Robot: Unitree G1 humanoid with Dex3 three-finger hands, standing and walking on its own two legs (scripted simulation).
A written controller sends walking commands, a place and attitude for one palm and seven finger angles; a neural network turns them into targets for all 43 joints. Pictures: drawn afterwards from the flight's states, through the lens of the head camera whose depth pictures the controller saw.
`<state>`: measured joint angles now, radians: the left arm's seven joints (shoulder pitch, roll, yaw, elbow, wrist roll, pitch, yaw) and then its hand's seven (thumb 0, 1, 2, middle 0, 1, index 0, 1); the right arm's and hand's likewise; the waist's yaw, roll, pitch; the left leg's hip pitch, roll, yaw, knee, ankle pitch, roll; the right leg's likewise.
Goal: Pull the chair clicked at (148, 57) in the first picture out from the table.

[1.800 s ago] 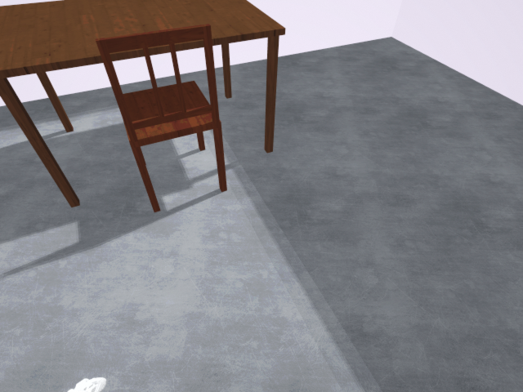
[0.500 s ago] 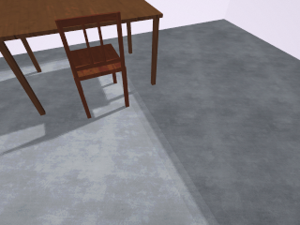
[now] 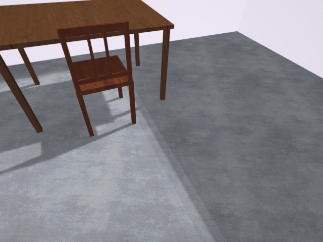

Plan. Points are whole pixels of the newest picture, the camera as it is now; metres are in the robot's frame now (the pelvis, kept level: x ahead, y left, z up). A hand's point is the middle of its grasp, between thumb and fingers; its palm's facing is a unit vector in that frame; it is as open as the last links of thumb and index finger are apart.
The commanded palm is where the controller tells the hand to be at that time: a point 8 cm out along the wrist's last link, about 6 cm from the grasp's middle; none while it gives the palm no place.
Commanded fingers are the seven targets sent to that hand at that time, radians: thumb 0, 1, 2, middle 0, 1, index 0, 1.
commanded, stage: walk to a spot facing it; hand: left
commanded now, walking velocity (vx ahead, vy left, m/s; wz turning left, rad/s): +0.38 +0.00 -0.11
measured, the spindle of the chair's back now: (92, 57) +1.10 +0.49 -0.10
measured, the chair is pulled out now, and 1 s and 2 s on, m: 0.00 0.00 0.00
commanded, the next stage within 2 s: turn to face it in 1.00 s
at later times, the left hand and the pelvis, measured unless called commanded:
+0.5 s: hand (124, 207) +0.27 +0.13 -0.18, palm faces -0.03 -0.98 -0.19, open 7.3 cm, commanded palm none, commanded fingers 0.00 0.90 0.90 -0.20 -0.30 -0.20 -0.30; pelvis +0.19 -0.04 -0.01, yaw -2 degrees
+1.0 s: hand (116, 164) +0.42 +0.20 -0.17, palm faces +0.02 -0.99 -0.14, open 7.4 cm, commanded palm none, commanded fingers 0.00 0.90 0.90 -0.20 -0.30 -0.20 -0.30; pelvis +0.41 +0.02 +0.01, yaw -3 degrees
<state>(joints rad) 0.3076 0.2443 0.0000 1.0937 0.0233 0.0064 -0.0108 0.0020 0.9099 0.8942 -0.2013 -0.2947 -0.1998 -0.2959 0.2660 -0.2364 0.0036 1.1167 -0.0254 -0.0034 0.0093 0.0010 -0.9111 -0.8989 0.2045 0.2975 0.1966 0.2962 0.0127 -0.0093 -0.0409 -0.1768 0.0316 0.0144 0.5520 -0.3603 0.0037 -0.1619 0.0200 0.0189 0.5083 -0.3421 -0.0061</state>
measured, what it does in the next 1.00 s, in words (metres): walks ahead: right foot, then left foot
